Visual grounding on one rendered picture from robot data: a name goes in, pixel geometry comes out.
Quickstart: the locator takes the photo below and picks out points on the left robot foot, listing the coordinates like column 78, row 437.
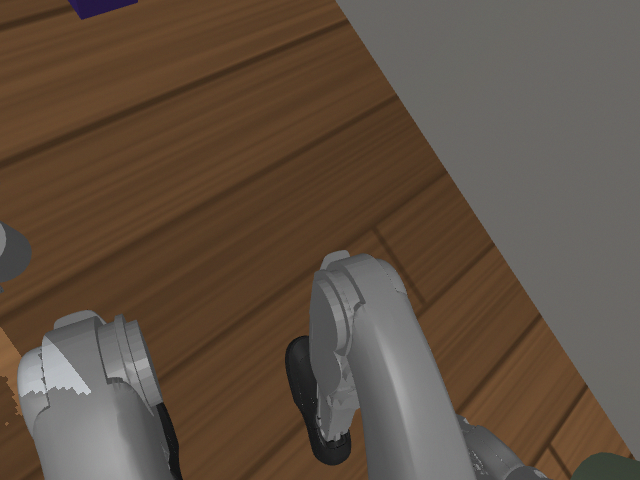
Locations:
column 171, row 441

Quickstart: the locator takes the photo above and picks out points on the right robot foot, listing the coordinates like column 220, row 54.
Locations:
column 303, row 387

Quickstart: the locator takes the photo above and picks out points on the right robot hand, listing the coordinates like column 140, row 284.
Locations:
column 491, row 458

